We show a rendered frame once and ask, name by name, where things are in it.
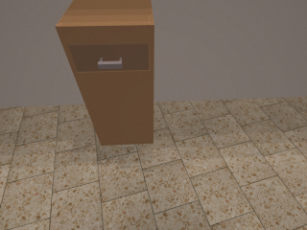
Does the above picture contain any drawer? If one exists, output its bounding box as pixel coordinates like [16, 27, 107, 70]
[68, 42, 150, 72]

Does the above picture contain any handle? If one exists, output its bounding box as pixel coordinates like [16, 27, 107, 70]
[97, 57, 123, 69]

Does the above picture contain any cabinet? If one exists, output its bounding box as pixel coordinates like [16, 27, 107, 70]
[56, 0, 154, 146]

